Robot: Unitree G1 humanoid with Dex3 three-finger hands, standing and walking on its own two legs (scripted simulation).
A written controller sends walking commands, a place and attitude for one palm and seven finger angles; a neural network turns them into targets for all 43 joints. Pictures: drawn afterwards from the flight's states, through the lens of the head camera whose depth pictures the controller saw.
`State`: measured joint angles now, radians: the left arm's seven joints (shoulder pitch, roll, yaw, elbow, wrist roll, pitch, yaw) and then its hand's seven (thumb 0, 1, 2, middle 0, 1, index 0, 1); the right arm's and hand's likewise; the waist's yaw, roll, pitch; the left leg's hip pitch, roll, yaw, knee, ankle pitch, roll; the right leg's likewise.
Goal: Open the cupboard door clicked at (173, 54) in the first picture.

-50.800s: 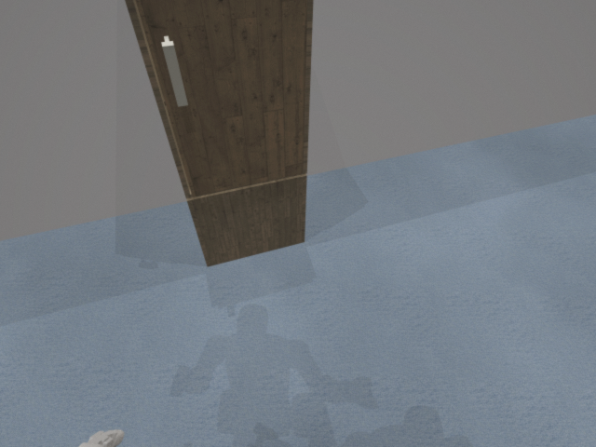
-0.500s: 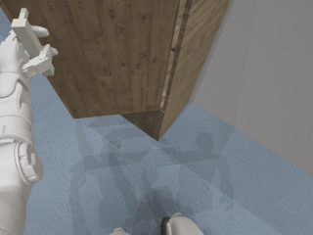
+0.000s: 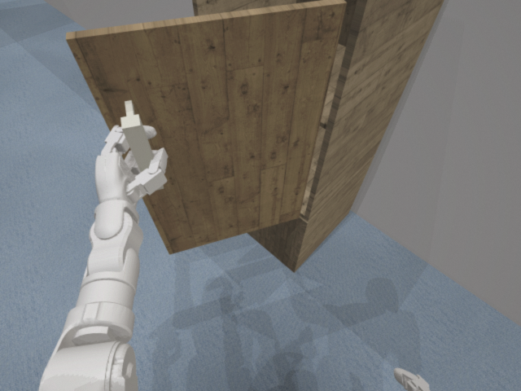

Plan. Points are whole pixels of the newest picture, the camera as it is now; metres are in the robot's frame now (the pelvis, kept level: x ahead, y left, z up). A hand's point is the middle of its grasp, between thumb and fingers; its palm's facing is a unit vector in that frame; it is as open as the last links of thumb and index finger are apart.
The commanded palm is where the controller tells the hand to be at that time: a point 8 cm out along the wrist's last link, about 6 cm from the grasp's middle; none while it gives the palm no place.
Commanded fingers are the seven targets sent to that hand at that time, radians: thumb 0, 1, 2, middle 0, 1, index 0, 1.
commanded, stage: pull the door open along its arc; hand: left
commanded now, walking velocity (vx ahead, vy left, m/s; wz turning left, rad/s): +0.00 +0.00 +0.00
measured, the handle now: (143, 147) +0.47 +0.20 +0.10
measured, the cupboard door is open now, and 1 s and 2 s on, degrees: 62 87 89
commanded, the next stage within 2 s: open thumb and fingers to let go in 1.04 s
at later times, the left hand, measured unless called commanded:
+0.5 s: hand (166, 172) +0.42 +0.16 +0.10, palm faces +0.45 -0.89 -0.01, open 6.0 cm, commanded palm +0.36 +0.19 +0.10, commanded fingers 0.00 0.90 0.90 -0.40 -1.35 -0.40 -1.35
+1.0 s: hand (217, 234) +0.31 +0.07 +0.10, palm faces +0.40 -0.91 +0.06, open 6.3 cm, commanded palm +0.25 +0.11 +0.10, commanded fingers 0.00 0.90 0.90 -0.40 -1.35 -0.40 -1.35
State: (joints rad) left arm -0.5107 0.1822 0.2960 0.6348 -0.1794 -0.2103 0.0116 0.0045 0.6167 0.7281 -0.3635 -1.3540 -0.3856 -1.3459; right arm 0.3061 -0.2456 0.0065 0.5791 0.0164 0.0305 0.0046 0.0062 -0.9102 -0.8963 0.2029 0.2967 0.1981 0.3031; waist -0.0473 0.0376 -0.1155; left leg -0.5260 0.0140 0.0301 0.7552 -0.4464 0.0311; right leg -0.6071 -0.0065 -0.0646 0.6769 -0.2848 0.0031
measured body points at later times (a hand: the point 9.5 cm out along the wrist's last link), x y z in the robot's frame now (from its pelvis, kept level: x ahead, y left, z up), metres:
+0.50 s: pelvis -0.03 -0.03 +0.00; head +0.03 -0.04 +0.45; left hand +0.39 +0.20 +0.10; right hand +0.01 -0.29 -0.13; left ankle -0.05 +0.09 -0.71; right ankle +0.02 -0.13 -0.71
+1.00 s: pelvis +0.00 -0.03 +0.01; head +0.01 -0.05 +0.46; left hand +0.28 +0.12 +0.10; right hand +0.19 -0.24 -0.08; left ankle -0.05 +0.09 -0.71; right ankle +0.02 -0.13 -0.71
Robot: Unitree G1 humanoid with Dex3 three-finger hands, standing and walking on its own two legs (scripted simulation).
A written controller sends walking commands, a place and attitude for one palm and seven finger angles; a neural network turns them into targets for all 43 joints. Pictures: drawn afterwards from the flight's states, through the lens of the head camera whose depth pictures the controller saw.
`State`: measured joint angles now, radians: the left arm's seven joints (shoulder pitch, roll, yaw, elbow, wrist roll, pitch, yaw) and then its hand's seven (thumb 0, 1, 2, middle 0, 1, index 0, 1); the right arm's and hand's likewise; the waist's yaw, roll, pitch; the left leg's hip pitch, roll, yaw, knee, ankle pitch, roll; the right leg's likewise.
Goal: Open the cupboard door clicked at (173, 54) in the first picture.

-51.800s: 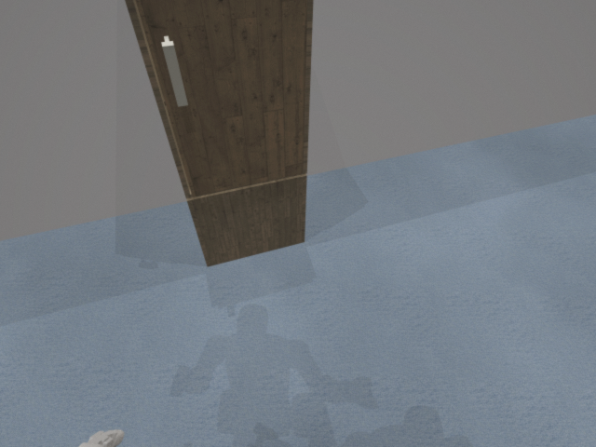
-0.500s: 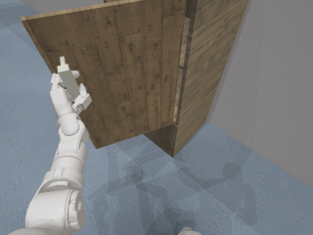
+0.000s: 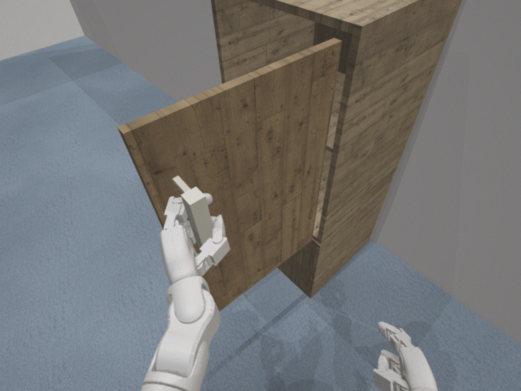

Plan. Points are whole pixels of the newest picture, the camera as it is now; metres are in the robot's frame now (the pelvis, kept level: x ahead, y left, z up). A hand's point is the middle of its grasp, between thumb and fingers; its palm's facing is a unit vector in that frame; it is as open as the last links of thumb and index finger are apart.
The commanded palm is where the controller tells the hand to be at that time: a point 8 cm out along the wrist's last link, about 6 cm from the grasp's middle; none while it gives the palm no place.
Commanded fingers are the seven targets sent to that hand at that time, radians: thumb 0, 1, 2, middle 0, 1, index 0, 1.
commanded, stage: pull the door open along its arc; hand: left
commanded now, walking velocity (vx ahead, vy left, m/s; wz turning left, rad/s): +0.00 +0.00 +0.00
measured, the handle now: (194, 218) +0.35 +0.13 +0.09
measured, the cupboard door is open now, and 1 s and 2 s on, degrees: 87 89 90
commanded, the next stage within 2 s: open thumb and fingers to let go in 0.04 s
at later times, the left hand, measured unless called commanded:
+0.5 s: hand (222, 243) +0.31 +0.08 +0.09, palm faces +0.41 -0.91 -0.01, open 9.3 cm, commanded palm +0.26 +0.12 +0.09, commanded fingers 0.00 -0.43 0.33 -0.31 -1.21 -0.31 -1.21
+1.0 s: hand (227, 246) +0.30 +0.07 +0.09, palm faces +0.41 -0.91 -0.02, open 15.1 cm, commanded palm +0.26 +0.11 +0.09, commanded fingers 0.00 -0.50 0.30 -0.15 -0.30 -0.15 -0.30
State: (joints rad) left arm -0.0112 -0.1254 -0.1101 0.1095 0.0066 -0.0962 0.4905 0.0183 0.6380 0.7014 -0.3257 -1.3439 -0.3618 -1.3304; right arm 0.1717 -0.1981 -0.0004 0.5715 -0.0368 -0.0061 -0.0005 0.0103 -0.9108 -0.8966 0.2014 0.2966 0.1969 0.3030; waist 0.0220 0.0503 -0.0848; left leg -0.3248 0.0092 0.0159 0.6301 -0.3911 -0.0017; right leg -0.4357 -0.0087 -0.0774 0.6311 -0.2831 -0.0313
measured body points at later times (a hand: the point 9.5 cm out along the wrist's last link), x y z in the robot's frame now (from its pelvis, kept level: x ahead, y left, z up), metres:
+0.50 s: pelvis +0.00 -0.01 +0.00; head +0.01 -0.03 +0.44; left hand +0.28 +0.13 +0.09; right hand +0.18 -0.21 -0.11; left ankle -0.04 +0.12 -0.72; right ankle +0.02 -0.10 -0.72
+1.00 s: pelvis -0.03 +0.00 -0.01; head -0.02 -0.02 +0.44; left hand +0.27 +0.12 +0.10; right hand +0.16 -0.21 -0.11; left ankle -0.04 +0.12 -0.72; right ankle +0.02 -0.10 -0.72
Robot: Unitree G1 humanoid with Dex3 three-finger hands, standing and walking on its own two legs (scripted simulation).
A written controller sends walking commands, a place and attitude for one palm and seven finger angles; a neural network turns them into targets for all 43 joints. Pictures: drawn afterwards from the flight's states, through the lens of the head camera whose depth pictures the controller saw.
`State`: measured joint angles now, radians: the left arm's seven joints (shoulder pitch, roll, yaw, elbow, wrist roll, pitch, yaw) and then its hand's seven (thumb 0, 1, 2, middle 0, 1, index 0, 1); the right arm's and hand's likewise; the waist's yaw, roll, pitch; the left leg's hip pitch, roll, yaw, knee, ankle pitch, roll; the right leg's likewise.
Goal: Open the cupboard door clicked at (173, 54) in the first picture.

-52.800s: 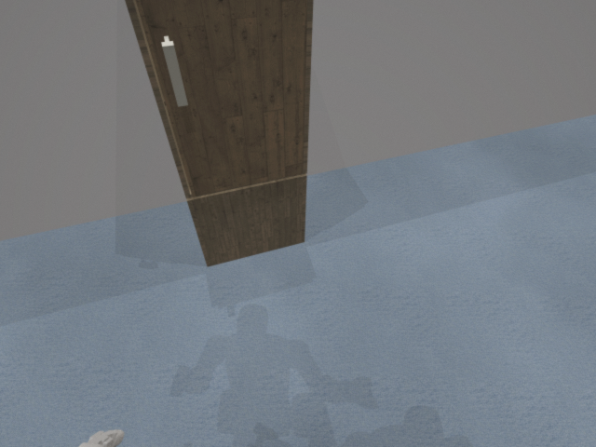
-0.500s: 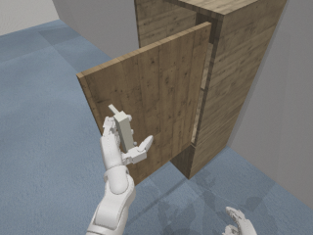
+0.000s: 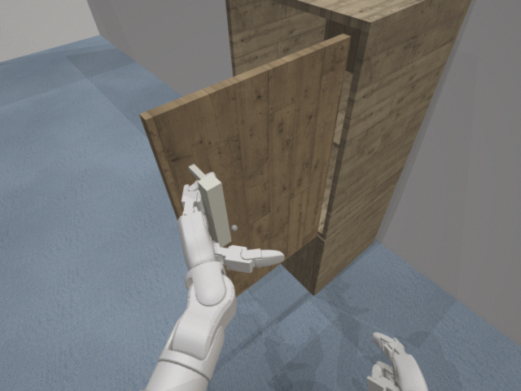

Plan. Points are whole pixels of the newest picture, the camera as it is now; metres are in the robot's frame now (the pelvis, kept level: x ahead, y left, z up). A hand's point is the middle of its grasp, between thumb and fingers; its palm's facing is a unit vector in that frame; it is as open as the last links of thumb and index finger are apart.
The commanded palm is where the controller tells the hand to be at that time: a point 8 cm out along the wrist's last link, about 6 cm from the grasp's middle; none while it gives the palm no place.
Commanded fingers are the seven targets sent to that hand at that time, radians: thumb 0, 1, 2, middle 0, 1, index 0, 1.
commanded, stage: slide the hand sideways off the handle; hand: left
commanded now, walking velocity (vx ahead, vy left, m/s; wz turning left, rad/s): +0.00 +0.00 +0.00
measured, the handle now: (208, 206) +0.37 +0.12 +0.09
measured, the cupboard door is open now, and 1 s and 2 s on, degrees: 89 90 90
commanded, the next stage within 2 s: draw the hand back to the body in 1.26 s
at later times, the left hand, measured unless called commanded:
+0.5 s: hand (224, 253) +0.28 +0.08 +0.10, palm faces -0.07 -1.00 +0.02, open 16.3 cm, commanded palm +0.26 +0.14 +0.09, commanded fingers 0.00 -0.50 0.30 -0.15 -0.30 -0.15 -0.30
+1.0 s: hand (184, 274) +0.26 +0.13 +0.09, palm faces -0.01 -1.00 -0.03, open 16.1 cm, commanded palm +0.22 +0.19 +0.09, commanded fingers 0.00 -0.50 0.30 -0.15 -0.30 -0.15 -0.30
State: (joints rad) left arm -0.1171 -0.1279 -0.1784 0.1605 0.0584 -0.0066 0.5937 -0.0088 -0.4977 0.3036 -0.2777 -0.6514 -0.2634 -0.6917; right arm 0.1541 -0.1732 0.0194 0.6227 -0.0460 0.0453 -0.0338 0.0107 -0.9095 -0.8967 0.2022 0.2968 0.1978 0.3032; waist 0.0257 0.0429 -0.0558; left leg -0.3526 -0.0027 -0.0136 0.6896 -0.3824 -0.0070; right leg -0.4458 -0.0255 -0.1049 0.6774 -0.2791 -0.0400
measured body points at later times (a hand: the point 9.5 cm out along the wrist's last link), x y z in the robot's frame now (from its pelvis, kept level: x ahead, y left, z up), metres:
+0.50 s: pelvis +0.00 +0.01 +0.00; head -0.01 +0.00 +0.45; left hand +0.28 +0.13 +0.10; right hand +0.16 -0.20 -0.09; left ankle -0.01 +0.13 -0.72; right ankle +0.05 -0.10 -0.72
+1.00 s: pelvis +0.03 +0.00 +0.00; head +0.03 -0.01 +0.45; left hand +0.25 +0.18 +0.09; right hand +0.21 -0.21 -0.08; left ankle -0.01 +0.12 -0.72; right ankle +0.05 -0.10 -0.72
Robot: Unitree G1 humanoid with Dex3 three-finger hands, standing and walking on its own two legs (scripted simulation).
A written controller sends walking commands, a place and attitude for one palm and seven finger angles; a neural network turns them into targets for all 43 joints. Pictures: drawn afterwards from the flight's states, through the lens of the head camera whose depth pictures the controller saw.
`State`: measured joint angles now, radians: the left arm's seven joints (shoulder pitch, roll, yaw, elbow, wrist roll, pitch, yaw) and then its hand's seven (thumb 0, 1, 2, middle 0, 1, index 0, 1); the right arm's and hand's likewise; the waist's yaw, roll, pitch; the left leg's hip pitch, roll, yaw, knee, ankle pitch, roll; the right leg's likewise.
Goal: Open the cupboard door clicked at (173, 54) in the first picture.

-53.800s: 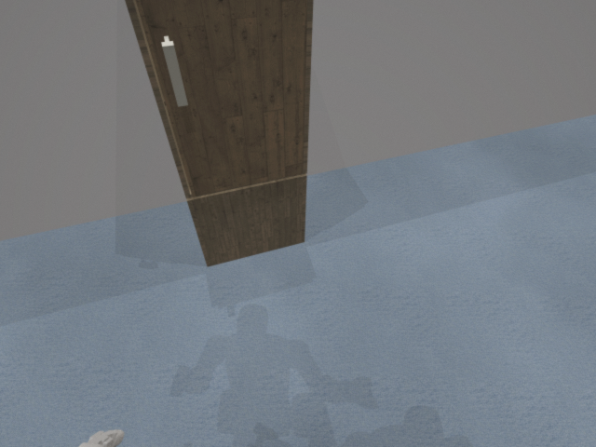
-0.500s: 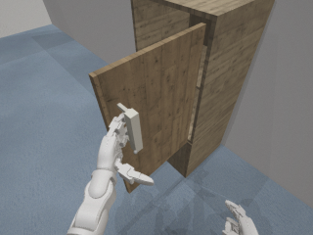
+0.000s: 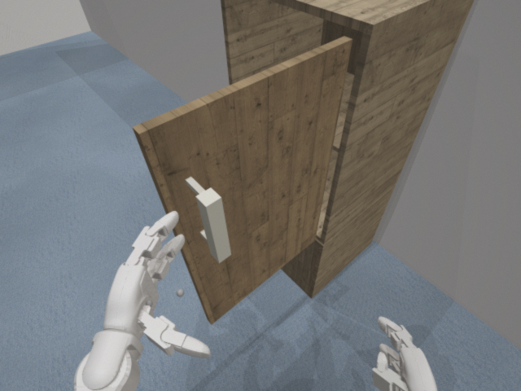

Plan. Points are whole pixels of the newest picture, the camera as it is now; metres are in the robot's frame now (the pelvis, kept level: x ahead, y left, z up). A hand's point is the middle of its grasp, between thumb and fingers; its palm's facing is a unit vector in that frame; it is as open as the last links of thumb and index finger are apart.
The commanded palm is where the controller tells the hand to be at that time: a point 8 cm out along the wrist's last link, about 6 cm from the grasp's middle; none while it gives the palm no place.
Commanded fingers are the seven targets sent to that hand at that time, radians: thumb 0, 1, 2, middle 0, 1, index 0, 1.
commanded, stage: slide the hand sideways off the handle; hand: left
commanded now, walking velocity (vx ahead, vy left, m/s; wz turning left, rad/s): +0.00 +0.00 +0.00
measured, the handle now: (207, 220) +0.34 +0.12 +0.09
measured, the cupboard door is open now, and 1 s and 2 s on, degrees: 90 90 90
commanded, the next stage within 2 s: draw the hand back to the body in 0.26 s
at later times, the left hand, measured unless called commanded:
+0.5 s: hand (145, 314) +0.19 +0.17 +0.09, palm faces +0.00 -1.00 -0.05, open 16.3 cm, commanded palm +0.16 +0.23 +0.10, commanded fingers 0.00 -0.50 0.30 -0.15 -0.30 -0.15 -0.30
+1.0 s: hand (77, 303) +0.19 +0.23 +0.13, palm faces +0.25 -0.93 -0.28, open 15.5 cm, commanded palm +0.14 +0.27 +0.14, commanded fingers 0.00 -0.05 0.50 -0.17 -0.30 -0.17 -0.30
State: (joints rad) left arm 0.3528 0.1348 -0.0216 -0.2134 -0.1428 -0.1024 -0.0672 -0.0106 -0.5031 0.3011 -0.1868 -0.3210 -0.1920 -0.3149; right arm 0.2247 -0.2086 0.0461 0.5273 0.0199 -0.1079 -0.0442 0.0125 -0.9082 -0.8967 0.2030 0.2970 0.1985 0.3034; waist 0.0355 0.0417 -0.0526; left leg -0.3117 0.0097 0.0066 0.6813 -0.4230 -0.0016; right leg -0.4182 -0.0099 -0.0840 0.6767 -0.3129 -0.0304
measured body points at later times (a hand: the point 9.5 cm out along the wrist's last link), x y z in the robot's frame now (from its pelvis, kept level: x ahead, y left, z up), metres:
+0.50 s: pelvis -0.01 +0.01 -0.01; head +0.00 -0.01 +0.44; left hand +0.19 +0.22 +0.10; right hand +0.18 -0.21 -0.08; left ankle -0.04 +0.12 -0.72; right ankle +0.02 -0.10 -0.72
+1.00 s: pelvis -0.01 +0.02 +0.01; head -0.02 +0.00 +0.46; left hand +0.17 +0.28 +0.15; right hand +0.19 -0.19 -0.06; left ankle -0.04 +0.12 -0.72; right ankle +0.02 -0.10 -0.72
